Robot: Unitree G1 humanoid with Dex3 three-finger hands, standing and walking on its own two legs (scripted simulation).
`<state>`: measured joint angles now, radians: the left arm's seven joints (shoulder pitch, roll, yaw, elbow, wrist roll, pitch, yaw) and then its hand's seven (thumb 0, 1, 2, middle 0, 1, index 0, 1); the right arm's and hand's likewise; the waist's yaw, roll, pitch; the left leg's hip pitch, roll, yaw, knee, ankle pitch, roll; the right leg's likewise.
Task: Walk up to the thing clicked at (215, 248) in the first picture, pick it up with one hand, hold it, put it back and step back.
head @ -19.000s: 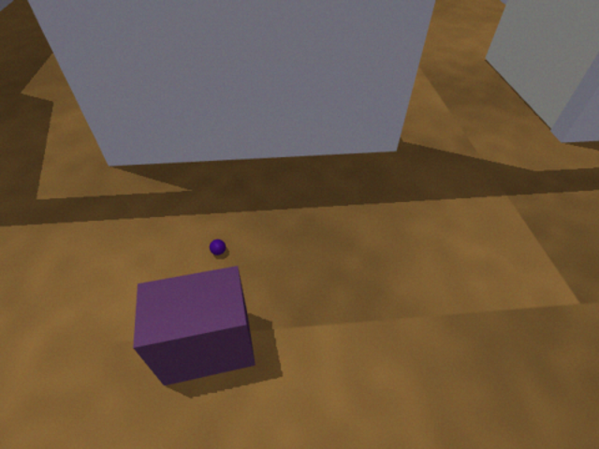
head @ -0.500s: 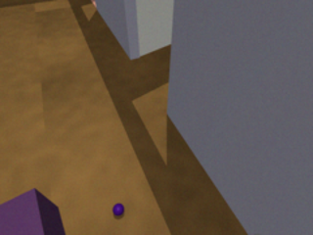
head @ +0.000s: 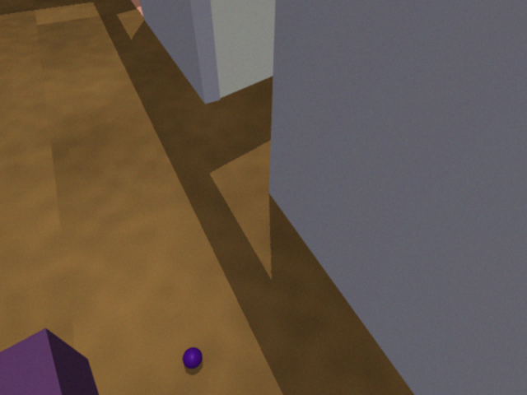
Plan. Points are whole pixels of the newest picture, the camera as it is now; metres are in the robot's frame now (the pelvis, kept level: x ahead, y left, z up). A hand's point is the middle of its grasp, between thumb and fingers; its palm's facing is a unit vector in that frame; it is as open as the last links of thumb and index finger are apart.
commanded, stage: walk up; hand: left
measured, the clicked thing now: (192, 357) +0.40 +0.25 -0.75
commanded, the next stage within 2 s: stand in 0.24 s
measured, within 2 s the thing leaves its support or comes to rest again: neither
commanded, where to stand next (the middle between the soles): +0.03 +0.00 m, yaw +1 degrees
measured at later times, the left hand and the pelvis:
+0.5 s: hand out of the picture +0.08 +0.25 -0.16, palm faces -0.01 -0.94 -0.34, open 7.4 cm; pelvis +0.00 +0.00 +0.00, yaw +0 degrees
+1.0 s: hand out of the picture +0.06 +0.25 -0.16, palm faces -0.01 -0.94 -0.33, open 7.4 cm; pelvis +0.00 +0.00 +0.00, yaw +1 degrees
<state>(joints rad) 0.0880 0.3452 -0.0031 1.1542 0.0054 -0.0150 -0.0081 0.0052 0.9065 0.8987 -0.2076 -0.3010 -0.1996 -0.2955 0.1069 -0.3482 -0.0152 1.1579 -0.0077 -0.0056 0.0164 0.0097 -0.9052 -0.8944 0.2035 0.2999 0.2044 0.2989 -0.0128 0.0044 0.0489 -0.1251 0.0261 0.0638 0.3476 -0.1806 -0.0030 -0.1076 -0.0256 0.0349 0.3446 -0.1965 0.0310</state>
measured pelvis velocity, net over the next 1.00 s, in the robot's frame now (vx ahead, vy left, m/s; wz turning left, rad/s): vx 0.00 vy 0.00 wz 0.02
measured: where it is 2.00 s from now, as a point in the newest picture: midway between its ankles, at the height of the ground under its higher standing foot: outside the picture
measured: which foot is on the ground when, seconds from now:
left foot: down 0.00-1.00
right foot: down 0.00-1.00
